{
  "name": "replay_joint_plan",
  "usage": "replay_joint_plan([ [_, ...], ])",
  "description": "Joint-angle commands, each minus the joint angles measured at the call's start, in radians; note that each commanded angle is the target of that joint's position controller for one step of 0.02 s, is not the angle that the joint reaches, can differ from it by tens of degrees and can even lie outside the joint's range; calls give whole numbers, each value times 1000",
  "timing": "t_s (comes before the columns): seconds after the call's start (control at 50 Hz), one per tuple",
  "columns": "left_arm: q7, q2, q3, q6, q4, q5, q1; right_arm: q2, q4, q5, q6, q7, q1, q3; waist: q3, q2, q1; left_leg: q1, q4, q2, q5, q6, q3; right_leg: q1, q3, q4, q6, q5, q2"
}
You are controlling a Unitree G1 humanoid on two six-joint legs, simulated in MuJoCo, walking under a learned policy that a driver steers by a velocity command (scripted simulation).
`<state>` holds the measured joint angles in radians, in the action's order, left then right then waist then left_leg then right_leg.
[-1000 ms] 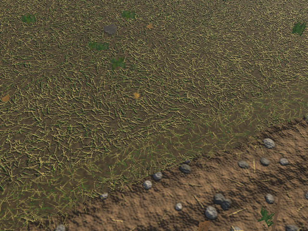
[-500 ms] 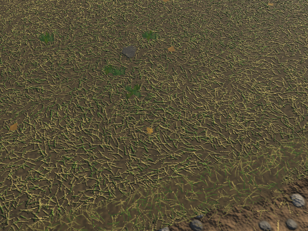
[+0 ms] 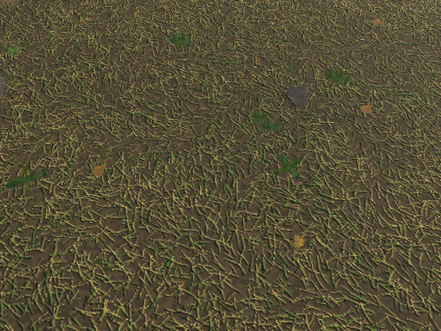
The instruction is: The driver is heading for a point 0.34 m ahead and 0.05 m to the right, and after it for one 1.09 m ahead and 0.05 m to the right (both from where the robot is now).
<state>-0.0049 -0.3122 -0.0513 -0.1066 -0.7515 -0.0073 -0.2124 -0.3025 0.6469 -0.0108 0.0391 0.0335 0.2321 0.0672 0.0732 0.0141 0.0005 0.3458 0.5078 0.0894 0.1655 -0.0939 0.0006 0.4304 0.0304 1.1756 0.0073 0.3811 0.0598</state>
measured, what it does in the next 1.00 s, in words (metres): walks ahead: right foot, then left foot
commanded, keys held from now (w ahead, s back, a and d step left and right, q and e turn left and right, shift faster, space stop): w+q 0.10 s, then w+e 0.10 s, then e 0.50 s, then no key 0.30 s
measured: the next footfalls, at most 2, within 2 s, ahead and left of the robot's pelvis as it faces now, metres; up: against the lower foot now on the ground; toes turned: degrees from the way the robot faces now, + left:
right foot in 0.34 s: +0.38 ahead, -0.13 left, +0.00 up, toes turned +4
left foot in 0.82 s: +0.40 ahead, +0.09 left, +0.00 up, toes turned -15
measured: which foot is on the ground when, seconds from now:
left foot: down 0.00-0.36, up 0.38-0.80, down 0.82-1.00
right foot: up 0.00-0.32, down 0.34-0.82, up 0.84-1.00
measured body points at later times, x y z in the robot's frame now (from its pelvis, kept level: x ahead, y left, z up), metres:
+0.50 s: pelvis +0.25 -0.05 +0.00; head +0.29 -0.06 +0.45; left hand +0.41 +0.21 -0.10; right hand +0.36 -0.33 -0.12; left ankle +0.16 +0.08 -0.65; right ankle +0.34 -0.13 -0.73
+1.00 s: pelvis +0.31 -0.01 +0.01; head +0.34 +0.01 +0.46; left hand +0.52 +0.24 -0.10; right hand +0.39 -0.30 -0.08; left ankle +0.36 +0.10 -0.73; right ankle +0.27 -0.15 -0.68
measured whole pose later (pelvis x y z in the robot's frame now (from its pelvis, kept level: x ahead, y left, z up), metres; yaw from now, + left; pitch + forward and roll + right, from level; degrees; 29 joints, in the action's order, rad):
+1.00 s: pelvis +0.31 -0.01 +0.01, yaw -12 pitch +1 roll -1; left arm 0.03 -0.33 -0.07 0.05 -0.71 -0.01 -0.17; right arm -0.25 0.71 0.01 0.02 -0.02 0.18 0.03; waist 0.03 0.04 -0.02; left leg 0.27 0.47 0.00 0.21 0.00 -0.06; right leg 0.41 0.12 0.93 0.09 0.47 -0.07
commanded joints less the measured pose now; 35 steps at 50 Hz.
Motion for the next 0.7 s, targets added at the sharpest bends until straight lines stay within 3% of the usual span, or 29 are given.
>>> replay_joint_plan([
  [0.02, 3, -126, -34, -7, 73, 20, -23, -129, -76, 9, 27, -14, -14, 35, -123, -57, 21, -211, -272, -280, -234, -222, -389, 186, 54, -80, 23, -68, 55],
  [0.1, 4, -69, -14, 9, 105, 27, 97, -162, -39, -3, 26, -39, 39, 44, -74, -50, -13, -116, -286, -210, -248, -181, -277, 175, 27, -332, 68, -278, 19],
  [0.16, -14, -36, 4, 1, 104, 14, 171, -140, -5, -2, 26, -45, 74, 32, -69, -89, -62, -106, -295, -186, -145, -130, -202, 86, -1, -542, 64, -506, -4],
  [0.2, -24, -46, 3, -4, 116, 0, 219, -149, 23, -2, 30, -41, 114, 31, -48, -96, -88, -145, -295, -220, -99, -126, -217, 86, 0, -591, 44, -551, -4],
  [0.24, -32, -62, -1, -10, 130, 7, 249, -144, 48, 2, 25, -41, 135, 27, -25, -94, -96, -235, -239, -247, -228, -112, -218, 127, -2, -645, 8, -513, -13],
  [0.3, -45, -82, -12, -16, 122, 12, 197, -148, 70, 12, 12, -47, 125, 26, -65, -110, -64, -332, -122, -270, -468, -70, -201, 78, -17, -678, -48, -412, -45],
  [0.32, -45, -97, -21, -17, 102, 14, 125, -152, 67, 11, 10, -50, 97, 26, -103, -110, -19, -336, -40, -248, -600, -49, -176, -14, -38, -704, -70, -414, -73],
  [0.34, -43, -123, -34, -19, 77, 20, 32, -142, 61, 12, 8, -53, 82, 21, -167, -85, 32, -320, 101, -197, -662, -14, -134, -152, -43, -738, -97, -537, -75],
  [0.36, -39, -195, -47, -19, 73, 31, -62, -110, 34, 35, 12, -58, 111, 7, -297, 29, 43, -160, 352, -128, -402, 38, -95, -416, 140, -664, -172, -910, 80],
  [0.38, -38, -218, -48, -3, 71, 32, -79, -47, 42, 38, 17, -52, 250, -14, -421, 248, -7, 151, 707, 7, 387, 130, -46, -712, 487, -666, -368, -1101, 307],
  [0.4, -39, -156, -39, 12, 72, 1, -109, -124, 51, 29, 16, -46, 238, -4, -472, 161, 31, 219, 795, -12, 481, 141, -133, -725, 589, -728, -377, -926, 302],
  [0.42, -36, -142, -35, 24, 93, -9, -41, -154, 27, 7, 8, -45, 134, 6, -352, 93, 43, 282, 830, -53, 427, 147, -136, -628, 498, -751, -335, -768, 261],
  [0.44, -30, -129, -32, 39, 104, -8, 1, -153, 12, 7, -2, -51, 55, 7, -265, 17, 44, 303, 798, -76, 380, 148, -110, -507, 426, -784, -297, -665, 214],
  [0.46, -24, -132, -31, 49, 111, -4, 27, -148, -2, 13, -14, -59, 18, 10, -199, -3, 29, 291, 748, -96, 336, 150, -107, -387, 399, -813, -281, -610, 196],
  [0.52, -13, -135, -38, 69, 123, 13, 67, -98, 1, 18, -35, -74, 56, 5, -161, 82, -28, 162, 544, -98, 291, 154, -88, -199, 330, -874, -250, -519, 109],
  [0.56, -2, -153, -49, 78, 123, 11, 58, -84, 6, 23, -36, -82, 50, 3, -188, 98, -24, 131, 453, -82, 265, 169, -81, -181, 319, -868, -260, -553, 100],
  [0.6, 11, -167, -57, 91, 126, 0, 57, -84, 6, 24, -39, -84, 27, 4, -216, 91, -17, 105, 389, -77, 195, 178, -93, -168, 328, -866, -249, -458, 89],
  [0.7, 27, -163, -62, 124, 135, -5, 59, -80, -15, 14, -30, -73, -56, 7, -175, 126, 12, 64, 234, -56, 137, 177, -111, -130, 401, -873, -216, -177, 56],
])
